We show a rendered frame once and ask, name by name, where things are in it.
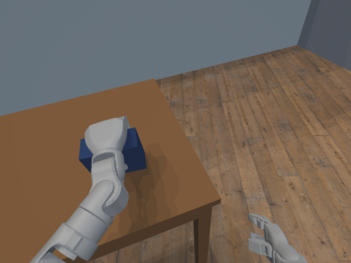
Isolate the sponge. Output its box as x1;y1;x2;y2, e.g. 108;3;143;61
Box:
79;128;146;173

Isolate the robot right hand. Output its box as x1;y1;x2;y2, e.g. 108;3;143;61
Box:
248;214;289;263

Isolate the robot left forearm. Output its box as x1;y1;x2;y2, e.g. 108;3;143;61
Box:
29;149;129;263

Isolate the table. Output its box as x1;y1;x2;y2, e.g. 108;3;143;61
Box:
0;78;221;263

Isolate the robot right forearm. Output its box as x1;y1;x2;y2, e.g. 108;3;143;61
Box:
272;243;307;263

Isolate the robot left upper arm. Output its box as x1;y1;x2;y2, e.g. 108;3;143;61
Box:
38;252;66;263

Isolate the robot left hand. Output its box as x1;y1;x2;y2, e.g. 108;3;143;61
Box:
84;116;130;173

